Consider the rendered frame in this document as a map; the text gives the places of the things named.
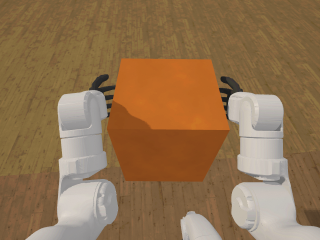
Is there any robot right forearm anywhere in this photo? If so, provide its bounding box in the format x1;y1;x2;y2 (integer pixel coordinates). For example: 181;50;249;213
227;92;297;217

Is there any robot right upper arm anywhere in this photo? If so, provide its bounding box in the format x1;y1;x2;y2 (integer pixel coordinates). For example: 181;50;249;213
231;182;320;240

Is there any robot right shin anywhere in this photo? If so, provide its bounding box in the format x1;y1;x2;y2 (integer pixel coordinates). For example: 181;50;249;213
186;211;196;215

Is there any robot right hand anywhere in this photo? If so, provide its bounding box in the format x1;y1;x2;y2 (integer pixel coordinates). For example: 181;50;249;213
219;76;243;120

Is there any carton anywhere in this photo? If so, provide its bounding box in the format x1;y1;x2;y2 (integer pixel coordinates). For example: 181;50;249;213
107;58;230;182

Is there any robot left hand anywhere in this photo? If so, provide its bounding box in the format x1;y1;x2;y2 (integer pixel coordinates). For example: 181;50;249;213
89;74;116;118

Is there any right robot thigh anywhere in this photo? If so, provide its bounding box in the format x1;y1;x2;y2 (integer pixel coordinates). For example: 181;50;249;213
180;214;222;240

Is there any robot left upper arm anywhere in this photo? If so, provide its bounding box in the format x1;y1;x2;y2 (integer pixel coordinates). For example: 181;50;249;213
26;179;119;240

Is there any robot left forearm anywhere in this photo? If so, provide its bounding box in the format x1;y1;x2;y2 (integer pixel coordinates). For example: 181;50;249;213
57;90;108;219

